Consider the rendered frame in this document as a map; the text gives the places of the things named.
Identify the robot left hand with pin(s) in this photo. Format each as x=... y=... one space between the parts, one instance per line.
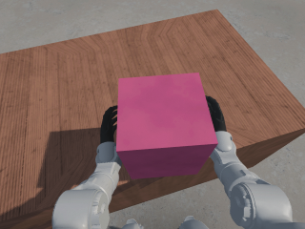
x=107 y=128

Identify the pedestal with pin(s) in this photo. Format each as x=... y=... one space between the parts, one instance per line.
x=53 y=98

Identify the carton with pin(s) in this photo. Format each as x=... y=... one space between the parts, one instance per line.
x=164 y=126

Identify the left robot shin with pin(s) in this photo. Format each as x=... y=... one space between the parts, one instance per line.
x=131 y=221

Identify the robot right hand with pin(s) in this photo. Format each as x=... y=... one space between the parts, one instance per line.
x=216 y=115

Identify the robot right upper arm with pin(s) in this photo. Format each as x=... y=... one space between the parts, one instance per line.
x=261 y=206

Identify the right robot forearm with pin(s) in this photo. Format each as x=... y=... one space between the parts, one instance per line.
x=228 y=168

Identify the left robot forearm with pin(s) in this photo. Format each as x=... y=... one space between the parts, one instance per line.
x=105 y=176

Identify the robot left upper arm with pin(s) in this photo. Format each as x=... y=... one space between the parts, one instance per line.
x=81 y=209

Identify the right robot thigh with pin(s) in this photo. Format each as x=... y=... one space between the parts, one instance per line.
x=193 y=224

